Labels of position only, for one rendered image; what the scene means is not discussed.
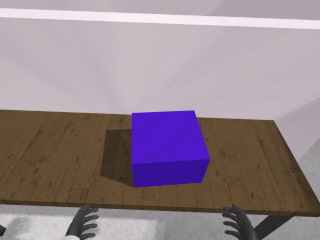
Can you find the robot left hand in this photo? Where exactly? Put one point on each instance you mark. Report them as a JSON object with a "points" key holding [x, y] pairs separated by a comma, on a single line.
{"points": [[77, 227]]}

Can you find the robot right hand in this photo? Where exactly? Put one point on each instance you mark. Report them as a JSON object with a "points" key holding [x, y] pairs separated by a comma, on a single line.
{"points": [[243, 225]]}

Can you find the table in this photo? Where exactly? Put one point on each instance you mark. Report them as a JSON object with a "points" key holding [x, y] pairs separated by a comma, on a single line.
{"points": [[71, 159]]}

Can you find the carton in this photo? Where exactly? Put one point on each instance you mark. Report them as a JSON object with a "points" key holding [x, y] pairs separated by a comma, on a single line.
{"points": [[167, 148]]}

